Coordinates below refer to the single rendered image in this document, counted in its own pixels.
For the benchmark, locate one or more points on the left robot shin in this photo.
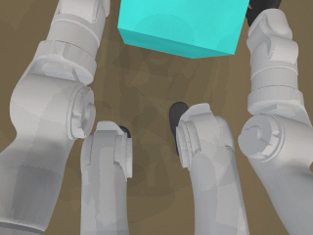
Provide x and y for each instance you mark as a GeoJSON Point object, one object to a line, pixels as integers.
{"type": "Point", "coordinates": [86, 150]}

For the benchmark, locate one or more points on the right robot hand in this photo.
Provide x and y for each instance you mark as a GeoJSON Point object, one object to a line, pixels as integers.
{"type": "Point", "coordinates": [257, 6]}

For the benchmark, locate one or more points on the robot right forearm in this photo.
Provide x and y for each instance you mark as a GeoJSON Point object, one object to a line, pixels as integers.
{"type": "Point", "coordinates": [273, 68]}

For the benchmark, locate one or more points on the right robot thigh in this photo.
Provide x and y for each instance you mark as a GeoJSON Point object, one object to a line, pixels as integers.
{"type": "Point", "coordinates": [218, 197]}

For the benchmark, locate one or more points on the robot right upper arm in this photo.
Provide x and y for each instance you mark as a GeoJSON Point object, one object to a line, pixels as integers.
{"type": "Point", "coordinates": [280, 150]}

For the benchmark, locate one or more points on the carton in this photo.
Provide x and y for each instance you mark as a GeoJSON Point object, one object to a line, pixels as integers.
{"type": "Point", "coordinates": [188, 28]}

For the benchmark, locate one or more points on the robot left forearm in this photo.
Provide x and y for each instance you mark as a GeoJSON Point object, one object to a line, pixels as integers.
{"type": "Point", "coordinates": [70, 50]}

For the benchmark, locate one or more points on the robot left upper arm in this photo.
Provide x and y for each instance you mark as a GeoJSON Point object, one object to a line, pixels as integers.
{"type": "Point", "coordinates": [49, 113]}

